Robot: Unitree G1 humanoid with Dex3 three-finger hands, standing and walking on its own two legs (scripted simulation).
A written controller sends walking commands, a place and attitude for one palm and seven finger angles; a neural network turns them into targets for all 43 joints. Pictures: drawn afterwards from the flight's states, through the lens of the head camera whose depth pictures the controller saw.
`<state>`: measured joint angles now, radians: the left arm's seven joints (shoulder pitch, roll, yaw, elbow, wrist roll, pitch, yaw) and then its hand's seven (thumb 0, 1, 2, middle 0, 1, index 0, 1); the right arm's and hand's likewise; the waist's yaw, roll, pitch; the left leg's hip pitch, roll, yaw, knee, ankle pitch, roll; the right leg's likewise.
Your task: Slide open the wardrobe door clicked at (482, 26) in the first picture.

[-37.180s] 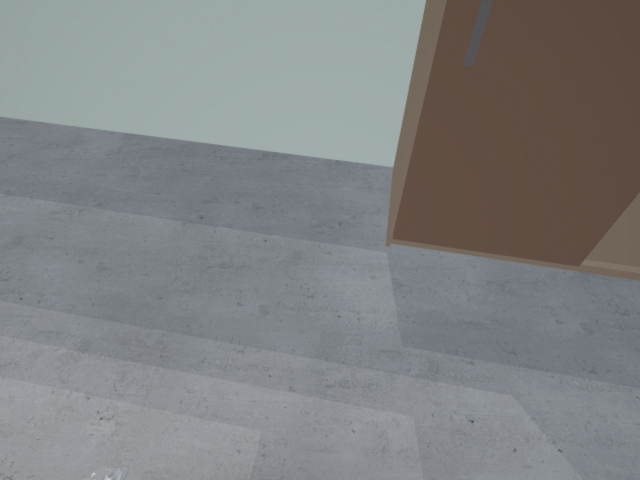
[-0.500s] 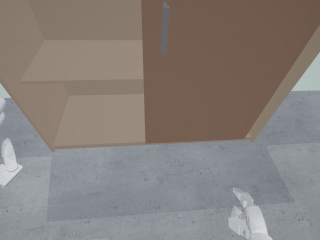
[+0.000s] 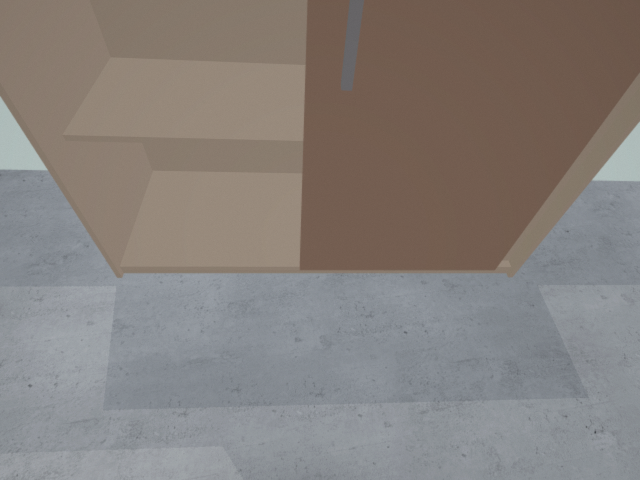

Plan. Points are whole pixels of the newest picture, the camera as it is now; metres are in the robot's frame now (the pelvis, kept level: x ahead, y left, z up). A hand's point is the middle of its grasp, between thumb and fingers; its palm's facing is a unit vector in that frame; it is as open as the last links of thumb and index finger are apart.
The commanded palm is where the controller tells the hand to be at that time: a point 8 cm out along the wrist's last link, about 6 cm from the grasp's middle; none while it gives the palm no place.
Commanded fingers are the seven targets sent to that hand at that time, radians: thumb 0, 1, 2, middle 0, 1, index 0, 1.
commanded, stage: let the arm hang, fingers relaxed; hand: left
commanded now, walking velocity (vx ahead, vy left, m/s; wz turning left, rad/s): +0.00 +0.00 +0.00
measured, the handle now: (350, 40) +0.85 +0.00 +0.13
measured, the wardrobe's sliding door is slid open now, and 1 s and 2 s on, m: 0.65 0.65 0.65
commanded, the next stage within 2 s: look to check the result in 0.66 s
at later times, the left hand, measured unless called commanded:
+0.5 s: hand out of the picture +0.03 +0.19 -0.17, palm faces -0.03 -0.98 -0.19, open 7.3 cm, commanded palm none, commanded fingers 0.00 0.90 0.90 -0.20 -0.30 -0.20 -0.30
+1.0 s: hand out of the picture +0.02 +0.21 -0.17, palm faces -0.03 -0.98 -0.19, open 7.4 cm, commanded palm none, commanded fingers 0.00 0.90 0.90 -0.20 -0.30 -0.20 -0.30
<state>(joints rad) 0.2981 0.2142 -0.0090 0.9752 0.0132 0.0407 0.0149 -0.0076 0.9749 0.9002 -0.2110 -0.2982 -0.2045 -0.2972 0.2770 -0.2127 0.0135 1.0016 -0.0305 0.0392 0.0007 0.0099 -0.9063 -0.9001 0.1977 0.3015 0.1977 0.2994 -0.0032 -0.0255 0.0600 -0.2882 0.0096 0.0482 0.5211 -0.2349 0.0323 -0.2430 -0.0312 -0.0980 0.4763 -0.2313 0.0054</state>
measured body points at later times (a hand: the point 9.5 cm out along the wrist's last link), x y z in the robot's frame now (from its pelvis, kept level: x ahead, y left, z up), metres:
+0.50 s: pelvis +0.00 +0.02 +0.00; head +0.01 +0.02 +0.45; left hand +0.03 +0.24 -0.16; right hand +0.00 -0.20 -0.16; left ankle +0.03 +0.10 -0.74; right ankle +0.01 -0.12 -0.74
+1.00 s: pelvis +0.02 +0.03 +0.01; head +0.03 +0.04 +0.46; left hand +0.02 +0.26 -0.16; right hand +0.02 -0.20 -0.15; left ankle +0.03 +0.10 -0.74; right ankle +0.01 -0.12 -0.74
